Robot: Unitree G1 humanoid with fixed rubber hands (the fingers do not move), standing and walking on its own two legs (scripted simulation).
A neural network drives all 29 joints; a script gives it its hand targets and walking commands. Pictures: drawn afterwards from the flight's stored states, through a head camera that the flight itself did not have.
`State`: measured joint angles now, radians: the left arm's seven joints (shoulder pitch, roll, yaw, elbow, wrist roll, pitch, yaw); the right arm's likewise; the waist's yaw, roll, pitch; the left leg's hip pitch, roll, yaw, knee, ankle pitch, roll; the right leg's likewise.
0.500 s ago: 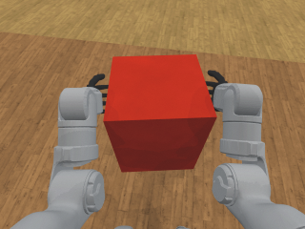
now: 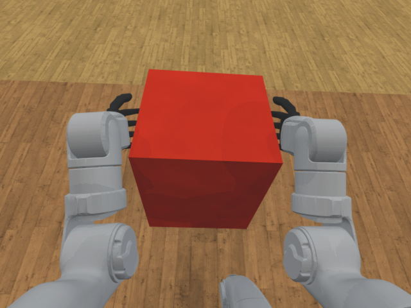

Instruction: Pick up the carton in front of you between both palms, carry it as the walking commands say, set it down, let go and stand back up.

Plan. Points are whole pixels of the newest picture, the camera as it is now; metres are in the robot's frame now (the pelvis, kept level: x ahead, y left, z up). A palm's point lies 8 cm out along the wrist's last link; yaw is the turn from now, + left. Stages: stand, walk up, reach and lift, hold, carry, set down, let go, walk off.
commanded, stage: carry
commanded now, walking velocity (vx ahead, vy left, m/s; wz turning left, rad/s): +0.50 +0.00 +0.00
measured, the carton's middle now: (202, 156) +0.38 -0.02 +0.08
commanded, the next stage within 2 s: none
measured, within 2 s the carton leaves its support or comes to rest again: neither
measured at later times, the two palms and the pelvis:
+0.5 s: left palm (109, 28) +0.66 +0.16 +0.20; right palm (240, 17) +0.69 -0.14 +0.20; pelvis +0.29 -0.03 +0.03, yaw +1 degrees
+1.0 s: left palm out of the picture +0.98 +0.13 +0.23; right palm out of the picture +0.97 -0.17 +0.23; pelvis +0.60 -0.01 +0.05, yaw +1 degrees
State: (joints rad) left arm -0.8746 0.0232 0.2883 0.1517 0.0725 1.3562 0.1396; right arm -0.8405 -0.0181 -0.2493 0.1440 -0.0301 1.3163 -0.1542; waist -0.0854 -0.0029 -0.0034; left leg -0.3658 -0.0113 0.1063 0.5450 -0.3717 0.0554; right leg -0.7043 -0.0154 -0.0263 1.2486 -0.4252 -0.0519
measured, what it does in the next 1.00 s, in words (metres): climbs: right foot, then left foot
